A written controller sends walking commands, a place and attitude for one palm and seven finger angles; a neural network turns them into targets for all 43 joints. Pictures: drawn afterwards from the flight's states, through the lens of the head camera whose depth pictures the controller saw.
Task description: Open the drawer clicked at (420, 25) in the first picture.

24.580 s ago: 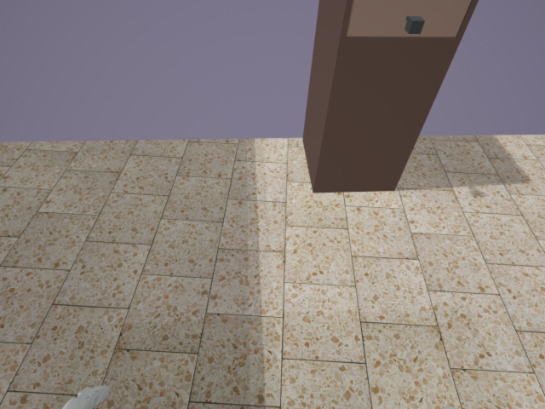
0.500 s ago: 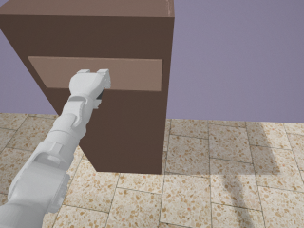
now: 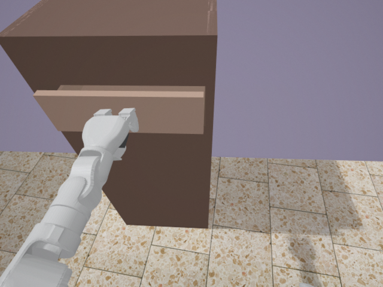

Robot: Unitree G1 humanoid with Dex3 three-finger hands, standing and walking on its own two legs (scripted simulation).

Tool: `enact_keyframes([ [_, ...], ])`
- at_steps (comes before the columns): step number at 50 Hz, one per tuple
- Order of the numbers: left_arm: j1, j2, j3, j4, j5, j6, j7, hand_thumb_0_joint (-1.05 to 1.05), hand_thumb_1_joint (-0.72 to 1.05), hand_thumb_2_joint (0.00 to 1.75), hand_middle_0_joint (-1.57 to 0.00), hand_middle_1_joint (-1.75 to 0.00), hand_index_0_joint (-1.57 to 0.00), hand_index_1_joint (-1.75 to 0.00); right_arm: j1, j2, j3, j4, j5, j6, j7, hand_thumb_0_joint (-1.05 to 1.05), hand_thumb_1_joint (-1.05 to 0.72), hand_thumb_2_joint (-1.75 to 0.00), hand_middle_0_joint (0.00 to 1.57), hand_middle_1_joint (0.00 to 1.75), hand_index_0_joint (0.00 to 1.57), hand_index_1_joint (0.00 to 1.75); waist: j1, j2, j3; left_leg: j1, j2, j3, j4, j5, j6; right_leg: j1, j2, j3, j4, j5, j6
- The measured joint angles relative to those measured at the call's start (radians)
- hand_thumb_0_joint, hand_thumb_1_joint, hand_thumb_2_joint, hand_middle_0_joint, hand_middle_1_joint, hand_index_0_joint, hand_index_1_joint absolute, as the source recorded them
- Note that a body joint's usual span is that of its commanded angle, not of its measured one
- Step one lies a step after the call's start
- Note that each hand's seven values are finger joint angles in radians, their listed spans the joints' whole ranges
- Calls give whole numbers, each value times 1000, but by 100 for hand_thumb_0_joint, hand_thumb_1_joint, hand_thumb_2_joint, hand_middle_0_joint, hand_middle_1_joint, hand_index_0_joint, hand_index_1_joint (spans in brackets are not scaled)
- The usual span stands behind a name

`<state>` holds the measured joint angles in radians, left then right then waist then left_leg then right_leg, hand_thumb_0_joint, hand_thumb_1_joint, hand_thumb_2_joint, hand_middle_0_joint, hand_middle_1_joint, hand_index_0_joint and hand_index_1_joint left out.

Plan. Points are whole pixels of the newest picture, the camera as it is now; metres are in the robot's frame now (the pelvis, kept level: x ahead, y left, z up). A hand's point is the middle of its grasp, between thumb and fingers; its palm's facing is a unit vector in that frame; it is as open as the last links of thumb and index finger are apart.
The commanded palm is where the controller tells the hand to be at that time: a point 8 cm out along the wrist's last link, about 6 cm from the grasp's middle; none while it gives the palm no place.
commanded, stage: pull the drawer open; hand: left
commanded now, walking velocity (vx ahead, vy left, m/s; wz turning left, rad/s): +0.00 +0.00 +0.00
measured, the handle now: (118, 128) +0.44 +0.19 +0.09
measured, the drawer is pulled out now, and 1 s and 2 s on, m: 0.03 0.11 0.25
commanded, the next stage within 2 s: none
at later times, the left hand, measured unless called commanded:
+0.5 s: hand (115, 149) +0.39 +0.19 +0.07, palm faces -0.02 -0.05 -1.00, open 7.3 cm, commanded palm +0.36 +0.19 +0.13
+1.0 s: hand (106, 174) +0.33 +0.19 +0.07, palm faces +0.06 -0.08 -0.99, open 7.4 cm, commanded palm +0.30 +0.19 +0.13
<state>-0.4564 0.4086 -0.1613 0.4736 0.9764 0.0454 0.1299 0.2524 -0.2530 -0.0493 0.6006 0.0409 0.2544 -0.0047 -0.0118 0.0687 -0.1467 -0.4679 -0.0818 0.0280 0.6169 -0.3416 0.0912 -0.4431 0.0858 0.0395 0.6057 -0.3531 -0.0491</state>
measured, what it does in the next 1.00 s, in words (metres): stands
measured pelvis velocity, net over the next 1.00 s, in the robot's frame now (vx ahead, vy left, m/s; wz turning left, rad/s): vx -0.01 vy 0.00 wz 0.03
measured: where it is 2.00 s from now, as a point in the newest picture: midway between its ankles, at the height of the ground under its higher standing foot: outside the picture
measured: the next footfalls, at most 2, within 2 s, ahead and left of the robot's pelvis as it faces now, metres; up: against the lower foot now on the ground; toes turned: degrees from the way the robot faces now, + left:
none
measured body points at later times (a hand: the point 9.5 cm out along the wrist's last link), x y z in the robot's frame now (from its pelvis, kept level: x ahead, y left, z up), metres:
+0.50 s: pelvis -0.02 -0.01 +0.00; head +0.02 -0.03 +0.45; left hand +0.39 +0.19 +0.13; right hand +0.11 -0.26 -0.13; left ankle -0.03 +0.06 -0.72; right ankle -0.04 -0.09 -0.72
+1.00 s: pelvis -0.01 +0.00 +0.00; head +0.01 -0.03 +0.45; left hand +0.32 +0.19 +0.13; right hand +0.18 -0.24 -0.11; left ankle -0.03 +0.06 -0.72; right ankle -0.04 -0.09 -0.72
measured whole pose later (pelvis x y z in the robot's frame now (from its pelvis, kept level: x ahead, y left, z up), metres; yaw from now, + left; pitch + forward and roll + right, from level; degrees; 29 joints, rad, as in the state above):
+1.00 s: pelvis -0.01 +0.00 +0.00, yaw +2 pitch +8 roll +0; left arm -0.22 0.40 -0.22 0.18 0.98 0.08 0.15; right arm 0.13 -0.26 -0.03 0.61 0.04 0.21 -0.02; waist 0.05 0.07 -0.11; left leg -0.42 -0.09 0.00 0.63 -0.34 0.09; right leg -0.40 0.07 0.01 0.62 -0.36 -0.05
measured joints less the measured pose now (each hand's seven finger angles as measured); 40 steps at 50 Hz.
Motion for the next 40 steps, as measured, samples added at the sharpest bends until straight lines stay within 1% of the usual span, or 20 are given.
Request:
enact_keyframes([
  [2,4,-4,-26,-17,-3,9,2,4,38,71,-42,-135,-42,-135,-12,-2,1,2,3,-4,-2,0,-91,-90,20,30,20,30,10,1,4,4,-4,-10,2,0,-1,8,-4,-10,1,-4,-1],
  [5,-42,-17,-63,16,6,14,3,2,39,73,-42,-135,-42,-135,-39,-2,5,19,3,-7,-9,0,-91,-90,20,30,20,30,26,-3,14,-2,-11,-28,15,-1,-2,7,-10,-30,12,-10,-3],
  [7,-67,-21,-77,39,14,20,2,1,39,73,-42,-135,-42,-135,-58,1,8,24,2,-8,-14,0,-91,-90,20,30,20,30,30,-6,18,-7,-13,-34,20,1,-5,3,-12,-37,18,-11,-6],
  [10,-95,-23,-91,73,12,24,-1,-1,40,72,-42,-135,-42,-135,-72,6,8,21,0,-10,-17,0,-91,-90,20,30,20,30,31,-3,19,-12,-15,-40,25,5,-7,-1,-14,-44,23,-10,-8],
  [16,-121,-19,-84,125,-5,2,-12,1,42,69,-42,-135,-41,-135,-67,17,18,19,-1,-8,-25,0,-91,-90,20,30,20,30,27,-6,20,-9,-15,-40,25,8,-9,0,-14,-45,28,-9,-10],
  [26,-130,-9,-37,154,8,-35,-13,2,41,69,-42,-135,-42,-135,-16,13,17,33,-2,-4,-32,0,-91,-90,20,30,20,30,14,-14,25,-20,-6,-33,34,11,-13,-13,-6,-40,36,-2,-15],
  [29,-91,5,-8,121,7,-39,-12,2,41,69,-42,-135,-42,-135,-6,9,13,27,-3,0,-28,0,-91,-90,20,30,20,30,5,-10,22,-18,-1,-20,27,12,-12,-17,-2,-26,34,3,-15],
  [32,-24,17,16,53,-2,-35,-11,3,41,69,-42,-135,-42,-135,5,3,7,15,-2,-1,-21,0,-91,-90,20,30,20,30,-1,-3,19,-8,3,-8,18,12,-11,-11,2,-13,27,6,-13],
  [37,144,29,59,-123,-25,-32,-9,7,40,68,-42,-135,-42,-135,3,-3,9,-2,1,-8,-10,1,-91,-90,20,30,19,30,-4,0,13,25,9,13,-6,8,-8,14,9,12,9,9,-10],
  [40,243,27,66,-237,-35,-21,-6,8,39,68,-42,-135,-42,-135,-11,-6,10,-11,2,-19,-1,1,-91,-90,20,30,19,30,0,1,13,44,10,17,-16,5,-7,32,9,17,-1,7,-8],
])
